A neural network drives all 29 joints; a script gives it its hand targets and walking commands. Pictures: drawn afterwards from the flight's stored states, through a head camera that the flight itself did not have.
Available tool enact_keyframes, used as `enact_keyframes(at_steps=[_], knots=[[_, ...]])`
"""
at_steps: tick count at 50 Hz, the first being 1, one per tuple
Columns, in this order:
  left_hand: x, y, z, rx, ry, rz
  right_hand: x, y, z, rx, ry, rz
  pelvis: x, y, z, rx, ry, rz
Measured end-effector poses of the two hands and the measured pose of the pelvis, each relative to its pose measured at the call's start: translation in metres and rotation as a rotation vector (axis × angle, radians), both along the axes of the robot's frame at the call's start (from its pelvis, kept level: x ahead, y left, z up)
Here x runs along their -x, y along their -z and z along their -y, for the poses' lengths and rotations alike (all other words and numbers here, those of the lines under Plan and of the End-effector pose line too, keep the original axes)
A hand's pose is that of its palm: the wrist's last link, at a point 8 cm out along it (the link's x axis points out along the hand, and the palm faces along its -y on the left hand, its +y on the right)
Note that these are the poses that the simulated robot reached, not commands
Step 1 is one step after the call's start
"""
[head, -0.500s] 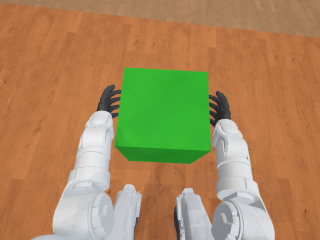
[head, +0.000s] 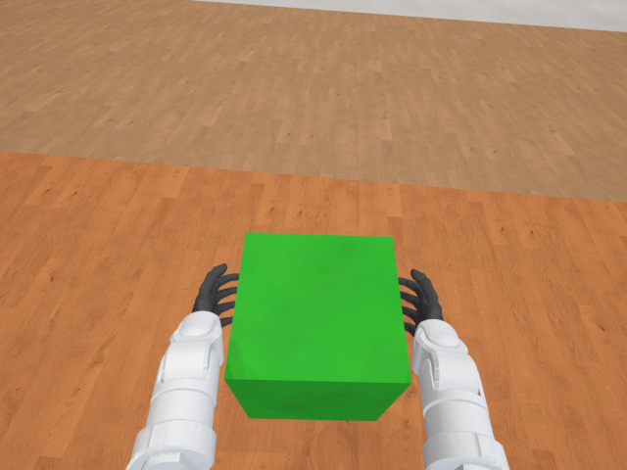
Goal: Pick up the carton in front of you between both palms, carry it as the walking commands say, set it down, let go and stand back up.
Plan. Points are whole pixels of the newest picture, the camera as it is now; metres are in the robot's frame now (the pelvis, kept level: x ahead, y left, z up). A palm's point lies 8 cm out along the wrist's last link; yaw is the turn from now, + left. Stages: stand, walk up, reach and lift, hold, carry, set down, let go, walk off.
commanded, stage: reach and lift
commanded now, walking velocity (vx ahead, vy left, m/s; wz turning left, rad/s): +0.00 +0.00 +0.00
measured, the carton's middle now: (315, 334) +0.34 +0.00 -0.08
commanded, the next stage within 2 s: hold in 1.20 s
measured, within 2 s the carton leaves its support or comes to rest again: neither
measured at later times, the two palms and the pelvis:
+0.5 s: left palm (196, 316) +0.29 +0.15 +0.05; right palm (445, 320) +0.30 -0.15 +0.06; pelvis -0.01 +0.00 +0.03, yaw +0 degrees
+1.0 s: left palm (197, 304) +0.30 +0.15 +0.06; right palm (447, 310) +0.31 -0.15 +0.07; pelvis +0.02 +0.00 +0.03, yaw +0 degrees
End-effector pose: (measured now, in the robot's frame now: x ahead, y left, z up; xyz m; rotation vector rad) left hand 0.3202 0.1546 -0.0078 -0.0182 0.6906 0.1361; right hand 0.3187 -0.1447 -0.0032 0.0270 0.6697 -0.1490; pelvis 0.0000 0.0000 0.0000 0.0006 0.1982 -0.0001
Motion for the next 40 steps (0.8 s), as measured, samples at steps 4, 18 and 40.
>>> enact_keyframes(at_steps=[4,18,40], knots=[[0.008,-0.023,0.002,-0.009,-0.002,0.012,0.005,-0.023,0.002,0.013,-0.018,0.012,-0.004,-0.012,0.000,-0.001,-0.001,0.076],[0.025,-0.058,0.004,-0.033,0.011,-0.009,0.022,-0.056,0.004,0.028,-0.038,-0.009,0.002,-0.027,0.000,-0.002,0.002,0.257],[0.017,-0.066,0.003,-0.046,0.022,0.004,0.013,-0.066,0.003,0.045,-0.049,0.003,-0.007,-0.032,-0.002,-0.001,0.002,0.266]])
